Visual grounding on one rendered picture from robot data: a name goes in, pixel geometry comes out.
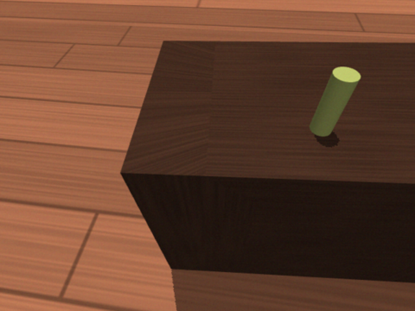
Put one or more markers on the can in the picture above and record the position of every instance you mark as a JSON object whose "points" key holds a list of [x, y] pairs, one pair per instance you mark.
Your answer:
{"points": [[338, 91]]}

